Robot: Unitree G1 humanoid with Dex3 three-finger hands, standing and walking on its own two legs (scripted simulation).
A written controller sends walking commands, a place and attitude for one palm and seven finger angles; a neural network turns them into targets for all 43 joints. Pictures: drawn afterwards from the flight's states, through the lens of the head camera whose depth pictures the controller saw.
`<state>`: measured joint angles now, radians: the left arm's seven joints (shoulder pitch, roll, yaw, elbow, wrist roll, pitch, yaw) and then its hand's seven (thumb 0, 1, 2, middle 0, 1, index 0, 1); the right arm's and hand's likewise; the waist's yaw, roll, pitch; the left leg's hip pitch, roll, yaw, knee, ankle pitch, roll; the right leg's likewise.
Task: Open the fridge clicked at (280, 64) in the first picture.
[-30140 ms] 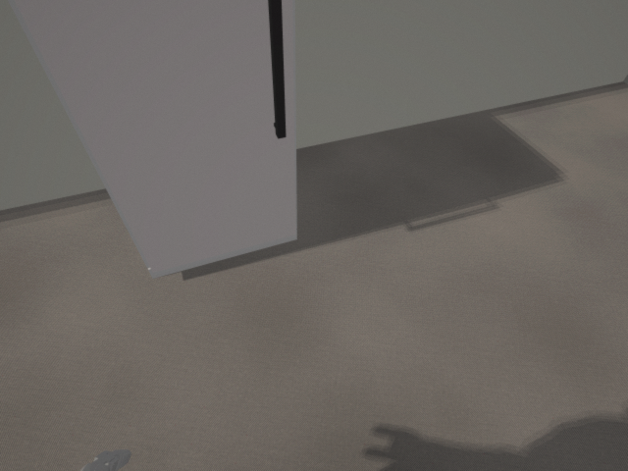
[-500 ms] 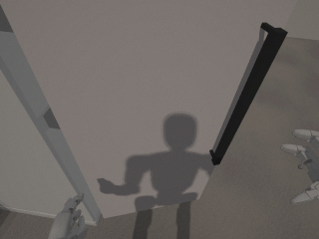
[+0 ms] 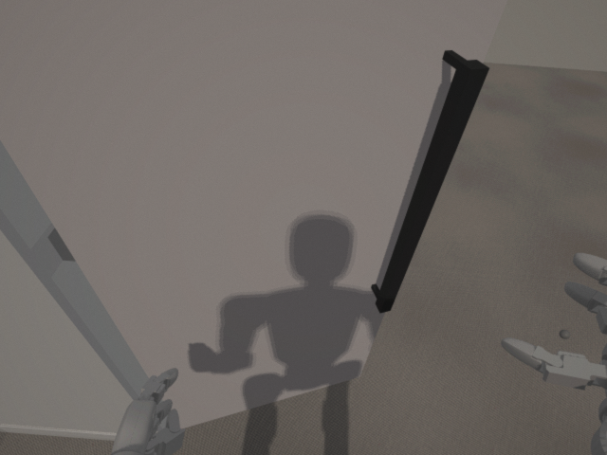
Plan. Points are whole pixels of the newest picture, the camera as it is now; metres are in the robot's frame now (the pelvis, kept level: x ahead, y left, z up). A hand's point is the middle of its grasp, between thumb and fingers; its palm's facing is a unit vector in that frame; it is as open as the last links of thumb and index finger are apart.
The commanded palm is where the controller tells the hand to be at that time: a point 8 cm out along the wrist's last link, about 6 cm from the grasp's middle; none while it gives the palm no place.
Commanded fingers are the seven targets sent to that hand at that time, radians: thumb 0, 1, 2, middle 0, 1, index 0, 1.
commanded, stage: draw the hand back to the body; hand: right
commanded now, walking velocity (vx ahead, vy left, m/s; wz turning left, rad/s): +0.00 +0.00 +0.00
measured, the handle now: (408, 213) +0.46 -0.17 +0.08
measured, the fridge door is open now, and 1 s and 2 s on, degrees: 70 70 70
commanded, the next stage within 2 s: step back with the hand held close in 0.76 s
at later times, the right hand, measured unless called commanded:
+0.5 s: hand (583, 336) +0.20 -0.27 +0.16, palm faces +0.48 +0.79 -0.39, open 7.9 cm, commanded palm +0.15 -0.30 +0.17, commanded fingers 0.00 -0.90 -0.90 0.20 0.30 0.20 0.30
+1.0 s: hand (576, 330) +0.20 -0.26 +0.17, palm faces +0.46 +0.80 -0.39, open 7.4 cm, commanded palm +0.14 -0.29 +0.18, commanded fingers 0.00 -0.90 -0.90 0.20 0.30 0.20 0.30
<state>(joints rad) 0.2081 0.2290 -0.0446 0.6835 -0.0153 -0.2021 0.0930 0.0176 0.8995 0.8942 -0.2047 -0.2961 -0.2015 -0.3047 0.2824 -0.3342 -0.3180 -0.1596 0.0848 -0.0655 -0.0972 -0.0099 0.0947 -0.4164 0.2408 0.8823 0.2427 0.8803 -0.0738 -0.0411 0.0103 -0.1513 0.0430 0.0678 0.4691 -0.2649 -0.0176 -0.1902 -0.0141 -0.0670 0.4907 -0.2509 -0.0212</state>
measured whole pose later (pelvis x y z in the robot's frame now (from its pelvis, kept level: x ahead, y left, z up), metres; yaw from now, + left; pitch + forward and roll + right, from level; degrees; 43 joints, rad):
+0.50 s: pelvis +0.01 +0.01 +0.00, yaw +0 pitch -4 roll +0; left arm 0.20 0.24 -0.02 0.66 -0.01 -0.14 0.08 0.02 0.90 0.89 -0.20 -0.30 -0.20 -0.30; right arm 0.44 -0.35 -0.36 -0.37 0.08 -0.07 -0.11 0.01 -0.77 -0.83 0.22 0.37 0.22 0.37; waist -0.08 -0.05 0.01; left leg -0.08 0.03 0.07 0.42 -0.26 -0.01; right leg -0.12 -0.02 -0.07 0.45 -0.25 -0.01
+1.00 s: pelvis +0.00 +0.01 +0.00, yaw +1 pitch -3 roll +1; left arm 0.18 0.24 -0.02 0.65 0.00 -0.12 0.08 0.02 0.90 0.89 -0.20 -0.30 -0.20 -0.30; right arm 0.42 -0.34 -0.37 -0.38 0.06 -0.13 -0.11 0.01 -0.89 -0.89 0.21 0.30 0.21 0.30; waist -0.06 -0.06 0.02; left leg -0.13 0.01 0.06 0.42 -0.24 -0.01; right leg -0.19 -0.05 -0.07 0.49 -0.25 -0.01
